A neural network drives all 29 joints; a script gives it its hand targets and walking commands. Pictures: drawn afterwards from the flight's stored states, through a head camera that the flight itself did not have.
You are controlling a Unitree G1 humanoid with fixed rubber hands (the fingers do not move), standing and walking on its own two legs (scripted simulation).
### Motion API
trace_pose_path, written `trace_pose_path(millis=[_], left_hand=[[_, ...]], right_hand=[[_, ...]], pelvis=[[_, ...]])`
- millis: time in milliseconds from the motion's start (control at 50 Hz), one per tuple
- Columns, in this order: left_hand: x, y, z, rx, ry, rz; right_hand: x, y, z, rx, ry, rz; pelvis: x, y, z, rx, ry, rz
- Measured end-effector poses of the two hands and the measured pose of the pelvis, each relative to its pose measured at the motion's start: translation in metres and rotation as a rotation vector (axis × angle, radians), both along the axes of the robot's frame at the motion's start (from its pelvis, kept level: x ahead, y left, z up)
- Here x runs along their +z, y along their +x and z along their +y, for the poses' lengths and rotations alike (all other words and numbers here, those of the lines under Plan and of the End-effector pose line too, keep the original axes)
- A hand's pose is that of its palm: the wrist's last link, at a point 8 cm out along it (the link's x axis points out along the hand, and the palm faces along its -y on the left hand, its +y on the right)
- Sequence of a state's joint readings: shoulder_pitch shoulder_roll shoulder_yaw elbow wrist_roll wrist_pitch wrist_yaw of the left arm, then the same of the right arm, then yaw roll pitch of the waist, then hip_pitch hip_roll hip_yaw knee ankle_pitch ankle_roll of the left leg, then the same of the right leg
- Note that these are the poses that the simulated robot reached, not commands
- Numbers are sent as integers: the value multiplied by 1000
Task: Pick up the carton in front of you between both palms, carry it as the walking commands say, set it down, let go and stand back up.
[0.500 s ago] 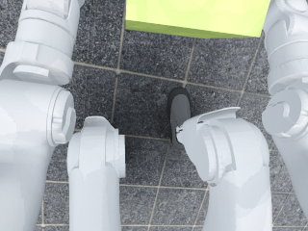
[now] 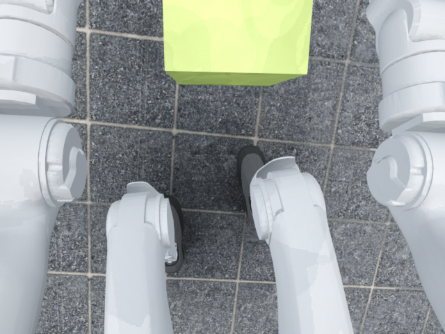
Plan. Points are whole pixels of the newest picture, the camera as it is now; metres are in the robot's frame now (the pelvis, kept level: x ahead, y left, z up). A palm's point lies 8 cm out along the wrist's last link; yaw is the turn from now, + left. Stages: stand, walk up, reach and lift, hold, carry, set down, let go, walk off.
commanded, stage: set down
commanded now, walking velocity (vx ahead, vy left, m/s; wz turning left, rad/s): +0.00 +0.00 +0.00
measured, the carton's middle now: (230, 23) +0.55 -0.11 -0.31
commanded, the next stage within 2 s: let go in 0.66 s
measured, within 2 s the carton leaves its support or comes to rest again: neither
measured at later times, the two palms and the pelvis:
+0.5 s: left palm out of the picture +0.63 +0.09 +0.03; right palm out of the picture +0.54 -0.30 +0.04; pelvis +0.03 +0.00 +0.12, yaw +0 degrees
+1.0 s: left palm out of the picture +0.53 +0.12 +0.14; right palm out of the picture +0.47 -0.29 +0.14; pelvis +0.06 -0.02 +0.25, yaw +1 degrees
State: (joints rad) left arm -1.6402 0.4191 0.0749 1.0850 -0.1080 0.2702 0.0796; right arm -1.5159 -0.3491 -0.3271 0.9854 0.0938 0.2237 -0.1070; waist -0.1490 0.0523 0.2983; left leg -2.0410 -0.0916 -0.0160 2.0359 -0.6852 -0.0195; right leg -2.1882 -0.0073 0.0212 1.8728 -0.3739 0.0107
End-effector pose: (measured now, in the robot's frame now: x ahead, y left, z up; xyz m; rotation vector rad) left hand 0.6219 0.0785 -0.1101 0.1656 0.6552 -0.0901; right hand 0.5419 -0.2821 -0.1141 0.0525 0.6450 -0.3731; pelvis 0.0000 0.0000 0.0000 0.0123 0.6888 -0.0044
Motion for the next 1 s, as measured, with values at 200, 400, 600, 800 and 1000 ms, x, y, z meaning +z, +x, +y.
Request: trace_pose_path(millis=[200, 400, 600, 800, 1000], left_hand=[[54, 8, 13, 9, 3, -34], [107, 7, 9, -3, -11, -33], [176, 8, 13, -9, 2, -25], [218, -8, 20, -1, 19, -3], [252, -93, 40, 114, 96, 36]], right_hand=[[51, 1, -1, -2, -21, -19], [115, -2, -13, 6, -23, -16], [177, -8, -14, 7, -6, -17], [217, -22, -10, 52, -28, 12], [253, -77, -3, 257, -86, 125]], pelvis=[[43, 16, 1, 4, 10, 106], [96, 25, -1, 3, 6, 155], [152, 32, -4, -8, 16, 151], [203, 39, -8, -7, 21, 109], [253, 62, -20, -6, 29, -1]])
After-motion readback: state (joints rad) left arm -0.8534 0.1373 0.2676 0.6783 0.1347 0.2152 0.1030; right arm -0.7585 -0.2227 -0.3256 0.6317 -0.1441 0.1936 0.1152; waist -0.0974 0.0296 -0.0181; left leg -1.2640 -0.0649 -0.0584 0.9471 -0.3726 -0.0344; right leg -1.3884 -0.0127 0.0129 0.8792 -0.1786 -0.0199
